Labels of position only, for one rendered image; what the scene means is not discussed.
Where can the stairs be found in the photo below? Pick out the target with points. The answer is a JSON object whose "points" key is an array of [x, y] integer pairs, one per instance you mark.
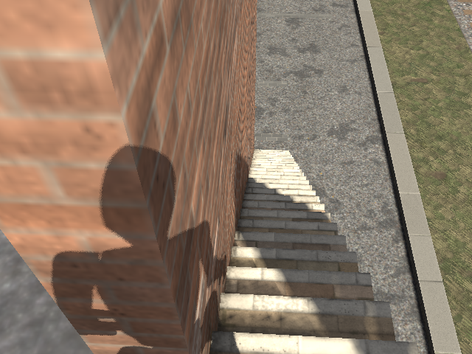
{"points": [[292, 287]]}

